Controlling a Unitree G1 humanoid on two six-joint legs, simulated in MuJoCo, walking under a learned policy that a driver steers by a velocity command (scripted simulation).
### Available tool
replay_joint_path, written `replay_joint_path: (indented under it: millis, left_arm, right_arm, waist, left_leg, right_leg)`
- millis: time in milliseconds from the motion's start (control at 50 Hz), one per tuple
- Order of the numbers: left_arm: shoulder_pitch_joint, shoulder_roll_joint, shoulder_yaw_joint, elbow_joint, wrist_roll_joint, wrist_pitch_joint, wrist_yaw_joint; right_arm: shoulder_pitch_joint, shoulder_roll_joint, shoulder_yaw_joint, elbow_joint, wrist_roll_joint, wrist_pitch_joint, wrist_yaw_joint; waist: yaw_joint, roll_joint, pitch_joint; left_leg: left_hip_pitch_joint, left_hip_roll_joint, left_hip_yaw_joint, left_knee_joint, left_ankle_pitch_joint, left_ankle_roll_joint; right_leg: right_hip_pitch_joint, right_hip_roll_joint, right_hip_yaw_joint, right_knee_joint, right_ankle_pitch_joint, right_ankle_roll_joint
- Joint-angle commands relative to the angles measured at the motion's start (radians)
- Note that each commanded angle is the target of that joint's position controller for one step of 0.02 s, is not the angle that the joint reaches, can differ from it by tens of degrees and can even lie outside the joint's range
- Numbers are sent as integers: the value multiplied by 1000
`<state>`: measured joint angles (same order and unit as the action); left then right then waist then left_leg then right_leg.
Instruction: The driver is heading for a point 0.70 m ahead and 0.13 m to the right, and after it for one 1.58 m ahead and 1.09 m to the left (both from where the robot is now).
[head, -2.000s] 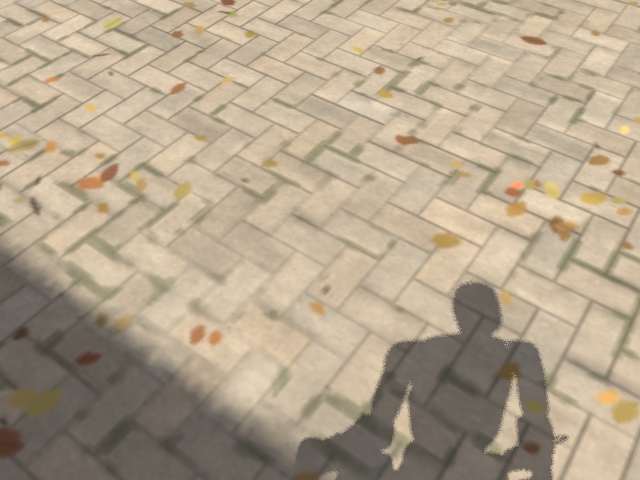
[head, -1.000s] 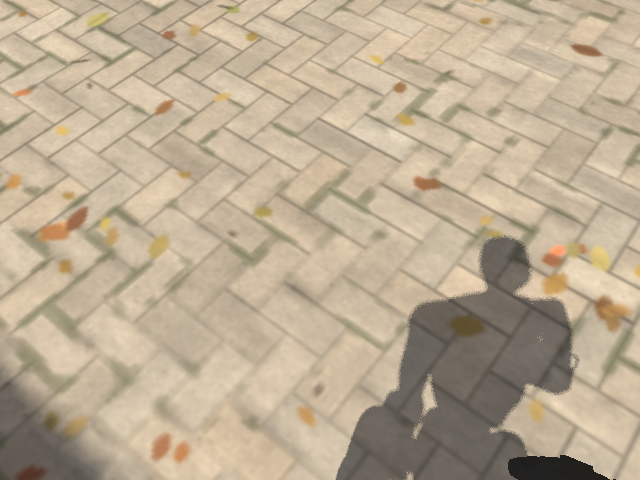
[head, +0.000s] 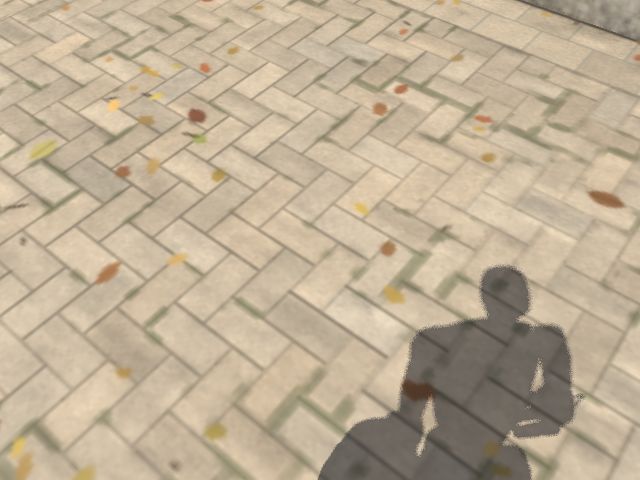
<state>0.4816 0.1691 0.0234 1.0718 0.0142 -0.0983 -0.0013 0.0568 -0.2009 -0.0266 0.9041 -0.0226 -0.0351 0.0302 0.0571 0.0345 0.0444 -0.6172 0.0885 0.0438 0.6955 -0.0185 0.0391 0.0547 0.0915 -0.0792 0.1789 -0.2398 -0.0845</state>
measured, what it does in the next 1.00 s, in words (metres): walks ahead, turning right: left foot, then right foot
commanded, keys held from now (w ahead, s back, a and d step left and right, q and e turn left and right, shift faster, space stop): w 0.22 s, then w+e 0.70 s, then w+q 0.08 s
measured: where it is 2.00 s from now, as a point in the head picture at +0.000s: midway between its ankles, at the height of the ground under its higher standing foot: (417, 257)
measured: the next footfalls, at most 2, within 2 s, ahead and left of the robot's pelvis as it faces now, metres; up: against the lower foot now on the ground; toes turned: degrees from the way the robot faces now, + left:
left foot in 0.14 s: +0.25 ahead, +0.11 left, +0.00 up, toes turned +4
right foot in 0.70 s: +0.51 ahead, -0.08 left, +0.00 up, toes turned -18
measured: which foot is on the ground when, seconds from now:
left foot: up 0.00-0.12, down 0.14-0.72, up 0.74-1.00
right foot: down 0.00-0.16, up 0.18-0.68, down 0.70-1.00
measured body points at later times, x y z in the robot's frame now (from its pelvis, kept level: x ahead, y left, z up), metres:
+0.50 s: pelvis +0.27 +0.05 +0.00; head +0.28 +0.05 +0.45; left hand +0.39 +0.27 -0.14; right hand +0.20 -0.19 -0.14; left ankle +0.21 +0.11 -0.74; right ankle +0.40 -0.12 -0.68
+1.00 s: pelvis +0.52 -0.04 +0.00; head +0.54 -0.06 +0.45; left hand +0.62 +0.22 -0.13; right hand +0.57 -0.33 -0.12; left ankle +0.70 +0.09 -0.67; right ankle +0.47 -0.06 -0.74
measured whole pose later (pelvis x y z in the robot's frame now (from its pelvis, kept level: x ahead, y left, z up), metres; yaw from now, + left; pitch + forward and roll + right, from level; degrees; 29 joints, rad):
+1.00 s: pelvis +0.52 -0.04 +0.00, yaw -22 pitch +1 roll +0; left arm 0.35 0.24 0.07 0.96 0.00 -0.06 0.00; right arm 0.11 -0.24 -0.05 0.82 -0.04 -0.04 0.02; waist 0.03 0.03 0.05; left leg -0.66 0.14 -0.03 0.91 -0.14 -0.04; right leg -0.08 0.15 0.04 0.27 -0.19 -0.14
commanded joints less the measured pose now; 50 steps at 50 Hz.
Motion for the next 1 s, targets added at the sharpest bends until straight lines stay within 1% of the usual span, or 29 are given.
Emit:
replay_joint_path:
  millis: [20, 80, 100, 120, 140, 160, 180, 200, 220, 240, 260, 280, 320, 380, 500, 580, 640, 660, 680, 700, 720, 740, 760, 780, 800, 840, 860, 920, 1000]
  left_arm:
    - [73, 137, 22, -11, 8, -5, 12]
    - [49, 153, 27, -4, 15, 0, 22]
    - [33, 162, 30, -4, 15, 1, 23]
    - [16, 166, 31, -4, 10, 5, 21]
    - [7, 152, 24, -18, 4, 4, 18]
    - [82, 62, 4, -54, -36, 3, 7]
    - [82, 116, 24, -42, -21, 4, 6]
    - [-14, 142, 36, -66, -5, 8, 6]
    - [-78, 127, 33, -85, 0, 3, 0]
    - [-91, 103, 33, -82, 0, 10, -2]
    - [-75, 85, 32, -77, 14, 25, -6]
    - [-51, 64, 29, -65, 19, 40, -13]
    - [-71, 61, 33, -75, 20, 59, -21]
    - [-188, 72, 36, -118, 15, 72, -27]
    - [-403, 51, 19, -197, 8, 64, -39]
    - [-495, 54, 14, -245, 13, 61, -42]
    - [-435, 74, 26, -239, 17, 61, -36]
    - [-370, 89, 36, -222, 18, 60, -33]
    - [-275, 110, 49, -194, 20, 56, -30]
    - [-132, 149, 70, -153, 30, 50, -25]
    - [-21, 256, 104, -143, 43, 50, -10]
    - [-78, 317, 117, -165, 20, 63, -13]
    - [-95, 296, 112, -158, -3, 73, -9]
    - [-148, 249, 100, -159, -6, 72, -4]
    - [-196, 200, 87, -166, -5, 67, -2]
    - [-238, 165, 71, -176, -14, 50, 6]
    - [-223, 173, 71, -175, -17, 38, 5]
    - [-165, 218, 79, -169, -17, 26, 2]
    - [-71, 183, 63, -143, -14, 20, -1]
  right_arm:
    - [-120, -55, -6, -86, 2, -16, -2]
    - [-87, -69, -15, -88, 2, -30, -7]
    - [-12, -79, -23, -65, 1, -35, -13]
    - [135, -93, -35, -14, -3, -44, -21]
    - [315, -143, -55, 41, -21, -54, -32]
    - [457, -255, -84, 55, -46, -57, -40]
    - [425, -242, -85, 57, -11, -39, -28]
    - [306, -201, -74, 43, 11, -35, -25]
    - [225, -136, -57, 28, 13, -40, -20]
    - [189, -94, -45, 29, 9, -48, -20]
    - [184, -61, -35, 41, 11, -55, -25]
    - [201, -49, -30, 53, 8, -63, -28]
    - [258, -70, -33, 78, 9, -81, -32]
    - [311, -87, -34, 92, 6, -88, -35]
    - [388, -84, -24, 109, 8, -89, -49]
    - [460, -98, -26, 137, 3, -77, -65]
    - [437, -130, -34, 135, -1, -65, -77]
    - [424, -144, -38, 132, -3, -58, -79]
    - [414, -158, -43, 124, -4, -49, -77]
    - [392, -167, -46, 107, 2, -45, -71]
    - [383, -125, -37, 56, 20, -49, -59]
    - [352, -91, -37, -16, 22, -61, -40]
    - [239, -136, -43, -41, 8, -73, -34]
    - [211, -125, -39, -58, 19, -86, -30]
    - [230, -120, -40, -45, 17, -87, -33]
    - [261, -99, -38, -43, -20, -48, -30]
    - [261, -95, -38, -50, -27, -30, -26]
    - [172, -93, -37, -97, -25, -5, -19]
    - [48, -88, -28, -130, -15, -3, -8]
  waist:
    - [-1, -102, 76]
    - [-37, -104, 59]
    - [-69, -110, 20]
    - [-132, -89, -52]
    - [-195, -57, -156]
    - [-194, 134, -317]
    - [-178, 132, -348]
    - [-128, 49, -173]
    - [-105, 6, -78]
    - [-72, -5, -24]
    - [-43, 11, 0]
    - [-29, 21, 0]
    - [-18, 21, 9]
    - [-31, 17, 43]
    - [-76, 21, 71]
    - [-101, 21, 81]
    - [-57, 55, 30]
    - [-27, 68, -9]
    - [10, 72, -64]
    - [81, 43, -134]
    - [118, -94, -242]
    - [48, -245, -288]
    - [57, -83, -189]
    - [23, -49, -94]
    - [-29, 19, -27]
    - [-85, 1, -19]
    - [-91, -13, -27]
    - [-78, -47, -13]
    - [-19, -87, 2]
  left_leg:
    - [-26, -28, 26, -70, -14, 19]
    - [69, -65, 40, -138, -123, 61]
    - [179, -98, 55, -163, -155, 79]
    - [354, -131, 73, -227, -127, 101]
    - [618, -53, -14, -231, -128, 141]
    - [947, 258, -448, -269, -232, 261]
    - [943, 337, -725, -412, -252, 311]
    - [796, 288, -569, -431, -307, 275]
    - [649, 249, -454, -474, -264, 247]
    - [546, 204, -351, -510, -210, 202]
    - [469, 167, -271, -534, -162, 166]
    - [436, 150, -217, -548, -124, 150]
    - [429, 138, -149, -567, -40, 143]
    - [462, 128, -68, -595, 4, 124]
    - [551, 113, 68, -582, 184, 87]
    - [699, 153, 119, -515, 349, 87]
    - [760, 171, 169, -350, 733, 78]
    - [764, 174, 184, -239, 835, 79]
    - [743, 175, 189, -82, 839, 79]
    - [622, 160, 204, 147, 692, 59]
    - [327, 92, 216, 506, 256, 20]
    - [-32, -143, 75, 799, -522, -21]
    - [-140, -63, -76, 781, -429, -6]
    - [-138, -23, -75, 701, -339, -4]
    - [-79, 9, -72, 598, -302, -9]
    - [33, 32, -75, 489, -289, -41]
    - [50, 29, -65, 461, -288, -55]
    - [11, 28, -39, 343, -201, -88]
    - [-38, 29, -8, 137, -20, -72]
  right_leg:
    - [12, -304, 139, -23, 469, -117]
    - [67, -324, 120, 76, 669, -102]
    - [61, -316, 105, 165, 801, -88]
    - [29, -285, 76, 330, 858, -71]
    - [-131, -246, 51, 552, 691, -51]
    - [-477, -112, -21, 947, 199, 0]
    - [-635, -21, 77, 1130, -284, -4]
    - [-705, -95, 126, 1154, -194, -15]
    - [-692, -132, 124, 1102, -111, -15]
    - [-646, -160, 126, 1041, -69, -14]
    - [-592, -176, 129, 996, -51, -4]
    - [-554, -176, 126, 979, -38, 3]
    - [-575, -174, 121, 962, 5, 10]
    - [-689, -188, 118, 893, 116, 20]
    - [-710, -166, 32, 599, 276, 23]
    - [-710, -138, -36, 478, 209, -13]
    - [-584, -64, -90, 444, 69, -70]
    - [-509, -30, -104, 436, 18, -95]
    - [-399, 1, -104, 400, -7, -122]
    - [-191, -4, -50, 310, 19, -162]
    - [83, -243, 283, 270, -83, -257]
    - [242, -460, 821, 120, 10, -393]
    - [176, -422, 697, 97, 36, -359]
    - [56, -399, 581, 75, 89, -316]
    - [-66, -348, 491, 52, 193, -264]
    - [-187, -260, 371, 37, 316, -220]
    - [-206, -242, 352, 37, 371, -220]
    - [-234, -203, 322, 19, 406, -205]
    - [-137, -190, 257, -2, 499, -127]
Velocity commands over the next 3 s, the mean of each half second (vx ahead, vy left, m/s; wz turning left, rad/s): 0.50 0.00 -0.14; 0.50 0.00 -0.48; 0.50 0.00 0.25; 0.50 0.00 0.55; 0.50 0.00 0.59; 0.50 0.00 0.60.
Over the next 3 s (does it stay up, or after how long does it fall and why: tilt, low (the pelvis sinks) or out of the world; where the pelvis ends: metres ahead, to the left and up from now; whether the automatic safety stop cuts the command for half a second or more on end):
stays up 1.58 0.04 -0.01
